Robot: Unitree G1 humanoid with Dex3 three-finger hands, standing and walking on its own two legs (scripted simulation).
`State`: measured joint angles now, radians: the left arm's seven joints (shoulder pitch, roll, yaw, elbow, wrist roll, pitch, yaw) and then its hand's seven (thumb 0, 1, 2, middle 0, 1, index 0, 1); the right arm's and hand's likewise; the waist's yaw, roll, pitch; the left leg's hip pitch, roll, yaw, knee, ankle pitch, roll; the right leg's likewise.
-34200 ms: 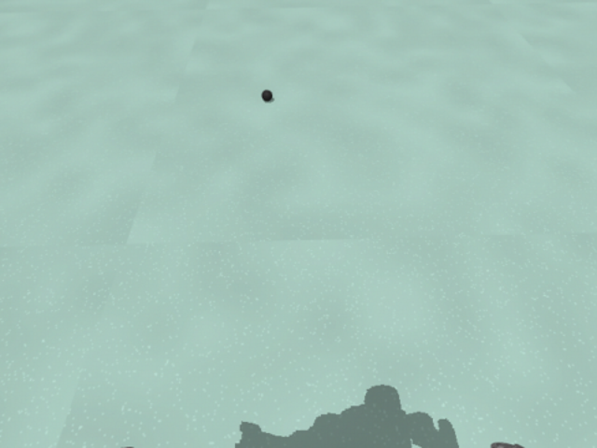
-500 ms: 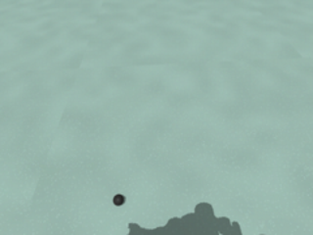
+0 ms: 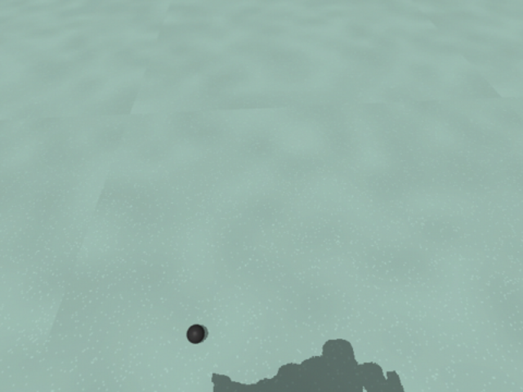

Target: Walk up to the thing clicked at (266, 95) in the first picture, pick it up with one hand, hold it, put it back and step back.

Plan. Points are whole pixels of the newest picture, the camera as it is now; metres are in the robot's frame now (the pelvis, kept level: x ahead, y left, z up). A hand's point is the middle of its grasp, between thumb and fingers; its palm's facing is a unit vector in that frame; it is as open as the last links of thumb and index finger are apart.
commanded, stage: stand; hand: left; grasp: from above
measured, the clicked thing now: (195, 333) +0.40 +0.28 -0.75
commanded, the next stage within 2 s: step back in 0.24 s
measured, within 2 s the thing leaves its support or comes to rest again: neither
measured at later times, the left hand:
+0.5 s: hand out of the picture +0.08 +0.29 -0.18, palm faces -0.03 -0.93 -0.37, open 7.4 cm
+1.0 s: hand out of the picture -0.01 +0.28 -0.17, palm faces -0.12 -0.91 -0.40, open 7.4 cm
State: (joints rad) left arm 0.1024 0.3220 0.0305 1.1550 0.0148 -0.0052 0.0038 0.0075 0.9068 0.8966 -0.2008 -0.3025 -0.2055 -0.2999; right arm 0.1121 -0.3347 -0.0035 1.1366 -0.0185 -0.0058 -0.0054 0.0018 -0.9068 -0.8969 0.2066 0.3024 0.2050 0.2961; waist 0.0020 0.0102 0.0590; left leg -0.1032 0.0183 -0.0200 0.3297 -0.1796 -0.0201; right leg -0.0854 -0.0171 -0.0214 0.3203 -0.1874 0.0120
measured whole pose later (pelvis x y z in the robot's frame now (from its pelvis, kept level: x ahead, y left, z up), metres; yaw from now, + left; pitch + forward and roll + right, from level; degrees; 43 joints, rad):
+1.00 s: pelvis -0.13 +0.03 -0.03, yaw -5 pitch -3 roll -2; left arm 0.14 0.35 0.08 0.89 0.03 0.04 0.01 0.01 0.91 0.90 -0.20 -0.30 -0.21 -0.30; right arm 0.09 -0.38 -0.05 0.87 -0.01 0.05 -0.01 0.00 -0.90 -0.90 0.21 0.30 0.21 0.30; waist -0.02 0.06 0.21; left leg -0.40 0.04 0.02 0.75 -0.32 0.02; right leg -0.24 0.07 0.03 0.67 -0.37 -0.02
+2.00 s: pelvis -0.43 +0.01 -0.02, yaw -1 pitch -1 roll +1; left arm 0.14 0.36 0.08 0.78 0.04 0.04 0.02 0.01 0.90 0.90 -0.20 -0.30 -0.21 -0.30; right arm 0.21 -0.42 -0.05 0.87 -0.01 0.05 -0.02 0.00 -0.91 -0.90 0.21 0.30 0.20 0.30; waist 0.00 0.03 0.17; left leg -0.33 -0.06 -0.10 0.88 -0.50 -0.02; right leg -0.39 -0.03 0.00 0.63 -0.22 -0.01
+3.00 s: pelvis -0.64 -0.01 -0.02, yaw +0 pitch -3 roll +0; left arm 0.22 0.39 0.08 0.99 0.03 0.00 -0.03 0.01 0.91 0.90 -0.20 -0.30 -0.20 -0.30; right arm 0.26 -0.37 -0.05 0.97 -0.04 0.00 0.02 0.00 -0.90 -0.90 0.21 0.30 0.21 0.30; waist 0.00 0.01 0.07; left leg -0.17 0.04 -0.04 0.63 -0.40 -0.01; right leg -0.30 0.01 -0.03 0.62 -0.26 -0.02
